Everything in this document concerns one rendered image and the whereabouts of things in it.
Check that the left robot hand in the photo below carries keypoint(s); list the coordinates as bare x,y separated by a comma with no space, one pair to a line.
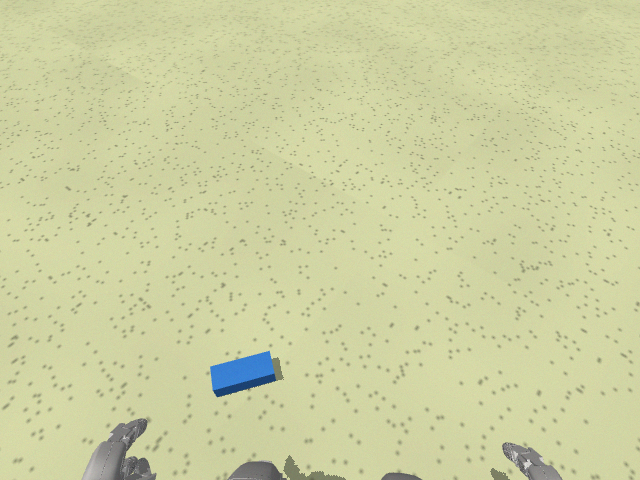
108,460

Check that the right robot hand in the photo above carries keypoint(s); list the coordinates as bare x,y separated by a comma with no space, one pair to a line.
531,463

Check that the carton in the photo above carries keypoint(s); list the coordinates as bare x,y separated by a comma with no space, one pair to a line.
241,374

